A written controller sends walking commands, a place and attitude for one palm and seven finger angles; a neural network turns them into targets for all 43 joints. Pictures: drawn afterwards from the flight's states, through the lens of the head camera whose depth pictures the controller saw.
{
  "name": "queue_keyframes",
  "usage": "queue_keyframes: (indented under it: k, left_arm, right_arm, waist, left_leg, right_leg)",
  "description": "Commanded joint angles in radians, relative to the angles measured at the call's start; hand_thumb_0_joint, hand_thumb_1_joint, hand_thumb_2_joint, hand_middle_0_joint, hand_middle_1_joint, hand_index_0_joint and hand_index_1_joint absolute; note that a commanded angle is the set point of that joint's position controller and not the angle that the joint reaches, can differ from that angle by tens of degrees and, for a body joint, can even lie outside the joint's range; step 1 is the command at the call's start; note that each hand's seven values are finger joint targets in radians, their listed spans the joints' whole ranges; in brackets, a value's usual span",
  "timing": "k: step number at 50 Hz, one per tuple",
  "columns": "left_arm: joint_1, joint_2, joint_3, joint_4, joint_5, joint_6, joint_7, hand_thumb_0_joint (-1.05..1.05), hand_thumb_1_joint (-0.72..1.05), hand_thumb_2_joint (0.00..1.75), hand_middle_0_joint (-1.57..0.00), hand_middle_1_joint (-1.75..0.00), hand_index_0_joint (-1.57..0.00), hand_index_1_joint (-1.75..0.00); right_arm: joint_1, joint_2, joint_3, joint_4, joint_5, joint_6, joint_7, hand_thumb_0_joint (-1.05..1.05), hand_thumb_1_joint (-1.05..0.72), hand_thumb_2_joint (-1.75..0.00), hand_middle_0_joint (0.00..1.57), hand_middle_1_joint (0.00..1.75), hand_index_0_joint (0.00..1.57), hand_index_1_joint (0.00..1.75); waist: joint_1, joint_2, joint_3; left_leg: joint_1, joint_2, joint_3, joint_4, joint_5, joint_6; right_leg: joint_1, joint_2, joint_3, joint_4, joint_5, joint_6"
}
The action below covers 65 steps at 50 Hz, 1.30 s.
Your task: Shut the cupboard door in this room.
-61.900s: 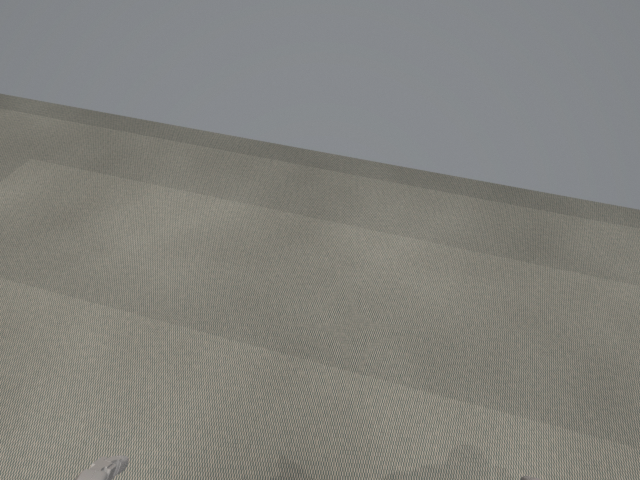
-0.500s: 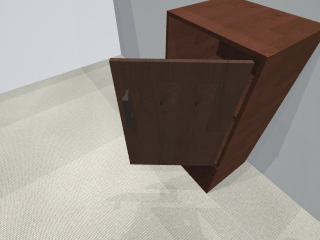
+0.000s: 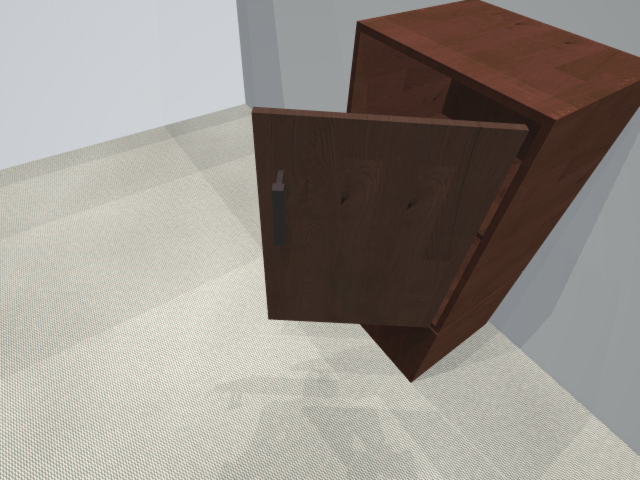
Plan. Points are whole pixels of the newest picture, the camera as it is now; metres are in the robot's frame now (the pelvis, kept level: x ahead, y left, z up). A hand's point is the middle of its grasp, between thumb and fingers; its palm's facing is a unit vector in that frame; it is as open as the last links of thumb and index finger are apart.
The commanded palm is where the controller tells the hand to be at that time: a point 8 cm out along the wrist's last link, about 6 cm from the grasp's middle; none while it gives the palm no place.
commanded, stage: shuffle to correct the standing spot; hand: left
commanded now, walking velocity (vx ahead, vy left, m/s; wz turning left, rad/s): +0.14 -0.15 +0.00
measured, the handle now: (280, 208) +0.55 +0.11 +0.01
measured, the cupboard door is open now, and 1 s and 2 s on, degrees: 53 53 53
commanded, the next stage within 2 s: come to a stop and stand still in 0.92 s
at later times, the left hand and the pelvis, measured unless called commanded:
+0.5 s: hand out of the picture -0.07 +0.13 -0.19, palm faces +0.06 -0.99 -0.10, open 7.4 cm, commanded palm none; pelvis +0.00 -0.02 -0.01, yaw +0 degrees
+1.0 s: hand out of the picture +0.16 +0.08 -0.16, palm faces +0.03 -0.98 -0.19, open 7.4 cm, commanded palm none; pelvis +0.07 -0.10 +0.00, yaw +2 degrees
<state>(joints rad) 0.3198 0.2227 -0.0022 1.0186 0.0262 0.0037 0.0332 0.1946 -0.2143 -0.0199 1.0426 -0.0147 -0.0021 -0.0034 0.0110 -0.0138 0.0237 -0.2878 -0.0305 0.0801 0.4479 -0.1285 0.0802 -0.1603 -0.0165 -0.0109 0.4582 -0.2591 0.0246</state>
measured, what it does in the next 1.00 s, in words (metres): steps to the right: right foot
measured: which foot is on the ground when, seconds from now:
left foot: down 0.00-0.90, up 0.92-1.00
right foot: down 0.00-0.50, up 0.52-0.88, down 0.90-1.00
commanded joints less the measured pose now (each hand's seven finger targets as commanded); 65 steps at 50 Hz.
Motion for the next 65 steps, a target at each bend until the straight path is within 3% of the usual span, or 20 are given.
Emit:
queue_keyframes:
  k: [1, 7, 12, 16, 19, 22, 23, 24, 25, 26, 28, 33, 41, 43, 45, 47, 52, 57, 60, 65]
  left_arm:
    - [0.11, 0.037, 0.01, -0.009, 0.005, 0.004, 0.001, 0.0, 0.9, 0.9, -0.2, -0.3, -0.2, -0.3]
    - [0.175, 0.015, 0.025, 0.001, 0.012, 0.03, -0.019, 0.0, 0.9, 0.9, -0.2, -0.3, -0.2, -0.3]
    - [0.271, 0.005, 0.043, 0.021, 0.011, 0.041, -0.025, 0.0, 0.9, 0.9, -0.2, -0.3, -0.2, -0.3]
    - [0.188, 0.06, 0.065, -0.004, 0.002, 0.019, -0.001, 0.0, 0.9, 0.9, -0.2, -0.3, -0.2, -0.3]
    - [0.085, 0.047, 0.064, -0.034, 0.007, 0.0, -0.003, 0.0, 0.9, 0.9, -0.2, -0.3, -0.2, -0.3]
    - [0.12, 0.029, 0.054, -0.007, 0.006, 0.006, -0.006, 0.0, 0.9, 0.9, -0.2, -0.3, -0.2, -0.3]
    - [0.135, 0.001, 0.048, -0.002, 0.002, 0.01, -0.012, 0.0, 0.9, 0.9, -0.2, -0.3, -0.2, -0.3]
    - [0.153, -0.044, 0.043, -0.01, -0.001, 0.009, -0.022, 0.0, 0.9, 0.9, -0.2, -0.3, -0.2, -0.3]
    - [0.1, -0.035, 0.047, -0.051, 0.009, 0.007, -0.028, 0.0, 0.9, 0.9, -0.2, -0.3, -0.2, -0.3]
    - [0.051, -0.016, 0.058, -0.074, 0.018, 0.01, -0.035, 0.0, 0.9, 0.9, -0.2, -0.3, -0.2, -0.3]
    - [0.06, -0.017, 0.066, -0.038, 0.021, 0.017, -0.038, 0.0, 0.9, 0.9, -0.2, -0.3, -0.2, -0.3]
    - [0.003, -0.048, 0.059, -0.058, 0.008, 0.012, -0.048, 0.0, 0.9, 0.9, -0.2, -0.3, -0.2, -0.3]
    - [-0.111, -0.034, 0.061, -0.099, -0.002, -0.001, -0.047, 0.0, 0.9, 0.9, -0.2, -0.3, -0.2, -0.3]
    - [0.015, 0.009, 0.071, -0.05, -0.003, -0.014, -0.041, 0.0, 0.9, 0.9, -0.2, -0.3, -0.2, -0.3]
    - [0.147, 0.147, 0.092, -0.01, -0.002, -0.026, -0.017, 0.0, 0.9, 0.9, -0.2, -0.3, -0.2, -0.3]
    - [0.09, 0.1, 0.083, -0.017, 0.0, -0.026, -0.007, 0.0, 0.9, 0.9, -0.2, -0.3, -0.2, -0.3]
    - [-0.027, 0.021, 0.057, -0.041, 0.006, -0.038, 0.005, 0.0, 0.9, 0.9, -0.2, -0.3, -0.2, -0.3]
    - [-0.031, 0.014, 0.042, -0.034, -0.014, -0.031, 0.004, 0.0, 0.9, 0.9, -0.2, -0.3, -0.2, -0.3]
    - [0.037, -0.022, 0.037, -0.033, -0.011, -0.004, 0.012, 0.0, 0.9, 0.9, -0.2, -0.3, -0.2, -0.3]
    - [0.059, 0.003, 0.037, -0.006, -0.01, 0.012, 0.017, 0.0, 0.9, 0.9, -0.2, -0.3, -0.2, -0.3]
  right_arm:
    - [0.035, -0.116, -0.027, -0.034, -0.005, 0.001, -0.01, 0.0, -0.9, -0.9, 0.2, 0.3, 0.2, 0.3]
    - [0.048, -0.155, -0.053, -0.03, -0.009, 0.011, -0.027, 0.0, -0.9, -0.9, 0.2, 0.3, 0.2, 0.3]
    - [0.037, -0.127, -0.063, -0.031, -0.012, 0.023, -0.03, 0.0, -0.9, -0.9, 0.2, 0.3, 0.2, 0.3]
    - [0.041, -0.006, -0.049, -0.046, -0.004, 0.028, -0.024, 0.0, -0.9, -0.9, 0.2, 0.3, 0.2, 0.3]
    - [0.117, 0.026, -0.046, -0.025, 0.001, 0.005, -0.016, 0.0, -0.9, -0.9, 0.2, 0.3, 0.2, 0.3]
    - [0.183, 0.05, -0.033, 0.003, -0.002, -0.016, -0.023, 0.0, -0.9, -0.9, 0.2, 0.3, 0.2, 0.3]
    - [0.236, 0.022, -0.036, 0.021, -0.002, -0.025, -0.032, 0.0, -0.9, -0.9, 0.2, 0.3, 0.2, 0.3]
    - [0.3, -0.055, -0.055, 0.03, -0.011, -0.033, -0.04, 0.0, -0.9, -0.9, 0.2, 0.3, 0.2, 0.3]
    - [0.339, -0.124, -0.071, 0.023, -0.012, -0.035, -0.049, 0.0, -0.9, -0.9, 0.2, 0.3, 0.2, 0.3]
    - [0.315, -0.138, -0.073, 0.013, -0.018, -0.032, -0.053, 0.0, -0.9, -0.9, 0.2, 0.3, 0.2, 0.3]
    - [0.239, -0.052, -0.044, 0.016, -0.014, -0.045, -0.051, 0.0, -0.9, -0.9, 0.2, 0.3, 0.2, 0.3]
    - [0.241, -0.039, -0.046, 0.018, -0.011, -0.064, -0.05, 0.0, -0.9, -0.9, 0.2, 0.3, 0.2, 0.3]
    - [0.263, -0.067, -0.069, 0.031, -0.025, -0.036, -0.035, 0.0, -0.9, -0.9, 0.2, 0.3, 0.2, 0.3]
    - [0.255, -0.049, -0.066, 0.033, -0.019, -0.029, -0.029, 0.0, -0.9, -0.9, 0.2, 0.3, 0.2, 0.3]
    - [0.236, 0.045, -0.041, -0.008, -0.007, -0.017, -0.019, 0.0, -0.9, -0.9, 0.2, 0.3, 0.2, 0.3]
    - [0.163, 0.015, -0.054, -0.028, -0.01, -0.005, -0.012, 0.0, -0.9, -0.9, 0.2, 0.3, 0.2, 0.3]
    - [0.173, 0.067, -0.042, -0.015, -0.015, 0.001, 0.001, 0.0, -0.9, -0.9, 0.2, 0.3, 0.2, 0.3]
    - [0.203, 0.068, -0.016, 0.02, 0.0, -0.013, -0.017, 0.0, -0.9, -0.9, 0.2, 0.3, 0.2, 0.3]
    - [0.113, -0.063, -0.038, -0.019, 0.003, -0.009, -0.028, 0.0, -0.9, -0.9, 0.2, 0.3, 0.2, 0.3]
    - [0.031, -0.061, -0.042, -0.043, 0.007, 0.0, -0.045, 0.0, -0.9, -0.9, 0.2, 0.3, 0.2, 0.3]
  waist:
    - [-0.007, 0.06, 0.021]
    - [0.005, 0.087, 0.06]
    - [0.03, 0.065, 0.078]
    - [0.001, -0.241, 0.123]
    - [-0.049, -0.091, 0.059]
    - [-0.051, -0.068, 0.069]
    - [-0.057, 0.027, 0.077]
    - [-0.074, 0.234, 0.077]
    - [-0.086, 0.258, 0.117]
    - [-0.075, 0.137, 0.151]
    - [-0.026, 0.121, 0.14]
    - [-0.017, 0.081, 0.061]
    - [-0.041, 0.15, 0.04]
    - [0.012, 0.024, -0.044]
    - [0.06, -0.325, -0.099]
    - [0.045, -0.223, -0.003]
    - [-0.034, -0.115, 0.052]
    - [-0.038, -0.001, -0.004]
    - [0.014, 0.118, -0.025]
    - [0.013, 0.141, -0.014]
  left_leg:
    - [0.011, 0.192, -0.258, -0.249, -0.479, -0.023]
    - [-0.056, 0.266, -0.293, -0.287, -0.545, 0.02]
    - [-0.17, 0.199, -0.185, -0.231, -0.578, -0.029]
    - [-0.149, 0.029, 0.012, 0.412, -0.28, -0.069]
    - [-0.109, 0.063, 0.008, 0.41, -0.303, -0.055]
    - [0.113, 0.048, 0.048, 0.066, -0.207, -0.062]
    - [0.189, 0.093, -0.029, -0.032, -0.234, -0.054]
    - [0.244, 0.304, -0.357, -0.197, -0.408, 0.013]
    - [0.202, 0.476, -0.549, -0.318, -0.463, 0.097]
    - [0.112, 0.503, -0.545, -0.343, -0.478, 0.143]
    - [0.029, 0.398, -0.388, -0.33, -0.358, 0.068]
    - [0.114, 0.319, -0.191, -0.27, -0.038, 0.096]
    - [0.046, 0.284, -0.187, -0.167, -0.036, 0.066]
    - [-0.044, 0.202, -0.119, -0.005, -0.144, 0.003]
    - [-0.335, 0.043, 0.052, 0.387, -0.504, -0.067]
    - [-0.355, 0.101, -0.031, 0.63, -0.456, -0.054]
    - [-0.184, 0.114, 0.007, 0.499, -0.275, -0.079]
    - [0.15, 0.084, 0.002, 0.001, 0.025, -0.104]
    - [0.102, 0.275, -0.152, -0.017, 0.426, -0.003]
    - [0.191, 0.262, -0.151, -0.04, 0.646, 0.038]
  right_leg:
    - [-0.088, -0.022, 0.006, -0.024, -0.126, -0.036]
    - [-0.094, 0.003, -0.042, 0.074, -0.126, -0.053]
    - [-0.005, 0.016, -0.046, -0.031, -0.164, -0.073]
    - [-0.225, -0.264, 0.364, -0.375, -0.496, -0.228]
    - [-0.167, -0.194, 0.188, -0.247, -0.178, -0.222]
    - [-0.252, -0.125, 0.13, -0.108, -0.226, -0.167]
    - [-0.313, -0.08, 0.095, 0.009, -0.226, -0.137]
    - [-0.453, 0.004, 0.015, 0.23, -0.23, -0.081]
    - [-0.537, -0.002, -0.023, 0.407, -0.256, -0.054]
    - [-0.535, -0.049, 0.038, 0.526, -0.198, -0.054]
    - [-0.492, -0.067, 0.067, 0.608, -0.064, -0.042]
    - [-0.443, -0.094, 0.01, 0.477, 0.029, -0.007]
    - [-0.172, -0.041, -0.094, 0.08, 0.017, -0.006]
    - [0.09, -0.037, -0.082, -0.05, 0.075, -0.02]
    - [0.286, -0.357, 0.265, -0.186, -0.033, -0.146]
    - [0.096, -0.336, 0.274, -0.245, -0.17, -0.219]
    - [-0.099, -0.241, 0.05, -0.203, 0.147, -0.2]
    - [-0.121, -0.168, 0.008, -0.038, 0.368, -0.126]
    - [-0.048, -0.088, -0.019, -0.009, 0.087, -0.036]
    - [-0.072, -0.077, -0.033, 0.074, 0.03, -0.021]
